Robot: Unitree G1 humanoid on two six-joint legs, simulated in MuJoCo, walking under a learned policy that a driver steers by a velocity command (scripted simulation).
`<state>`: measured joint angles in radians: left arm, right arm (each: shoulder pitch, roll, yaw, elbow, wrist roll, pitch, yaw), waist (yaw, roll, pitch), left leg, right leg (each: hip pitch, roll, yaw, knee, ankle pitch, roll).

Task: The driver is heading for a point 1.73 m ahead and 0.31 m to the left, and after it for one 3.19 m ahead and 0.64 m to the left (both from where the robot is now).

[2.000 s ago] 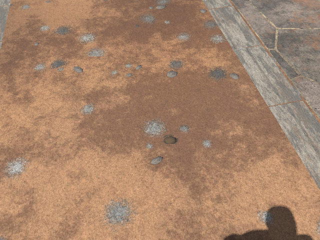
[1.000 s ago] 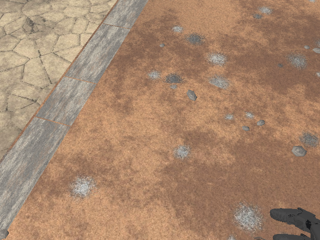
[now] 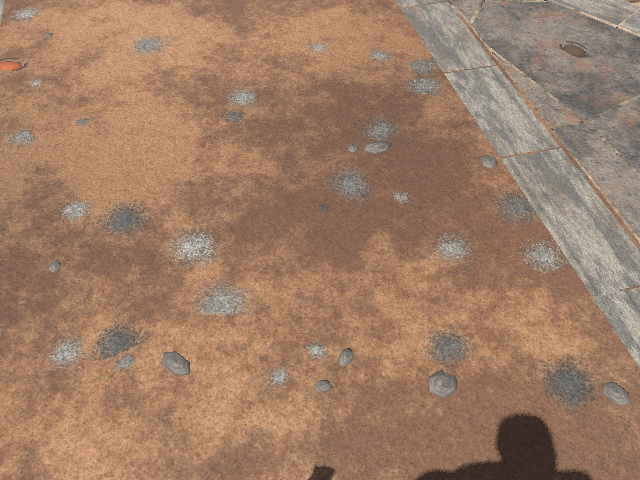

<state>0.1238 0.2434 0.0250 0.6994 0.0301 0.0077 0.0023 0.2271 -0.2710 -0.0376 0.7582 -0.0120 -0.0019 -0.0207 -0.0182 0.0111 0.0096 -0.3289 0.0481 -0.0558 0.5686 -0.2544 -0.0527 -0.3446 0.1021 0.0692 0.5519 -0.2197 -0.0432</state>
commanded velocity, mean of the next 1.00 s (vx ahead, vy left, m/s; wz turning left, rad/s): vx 0.01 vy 0.00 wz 0.24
